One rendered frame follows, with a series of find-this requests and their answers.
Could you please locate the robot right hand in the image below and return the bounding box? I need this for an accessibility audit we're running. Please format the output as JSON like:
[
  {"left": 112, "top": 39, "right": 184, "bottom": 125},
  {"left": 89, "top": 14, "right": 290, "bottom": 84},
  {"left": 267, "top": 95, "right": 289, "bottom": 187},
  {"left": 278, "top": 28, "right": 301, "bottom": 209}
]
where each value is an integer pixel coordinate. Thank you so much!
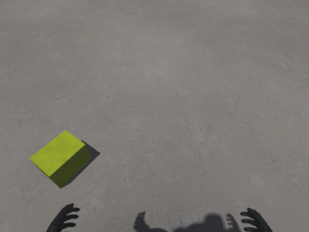
[{"left": 240, "top": 208, "right": 272, "bottom": 232}]

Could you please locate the robot left hand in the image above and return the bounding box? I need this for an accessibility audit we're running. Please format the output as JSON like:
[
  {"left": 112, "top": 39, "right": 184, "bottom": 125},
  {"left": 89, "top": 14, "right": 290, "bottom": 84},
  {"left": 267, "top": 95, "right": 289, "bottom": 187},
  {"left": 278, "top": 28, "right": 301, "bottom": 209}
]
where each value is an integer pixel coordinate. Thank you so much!
[{"left": 46, "top": 203, "right": 80, "bottom": 232}]

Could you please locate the carton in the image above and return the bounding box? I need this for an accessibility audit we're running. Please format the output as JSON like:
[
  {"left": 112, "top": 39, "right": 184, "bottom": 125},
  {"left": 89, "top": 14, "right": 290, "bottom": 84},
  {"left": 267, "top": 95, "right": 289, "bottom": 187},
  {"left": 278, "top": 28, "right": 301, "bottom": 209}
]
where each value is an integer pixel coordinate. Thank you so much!
[{"left": 30, "top": 130, "right": 92, "bottom": 189}]

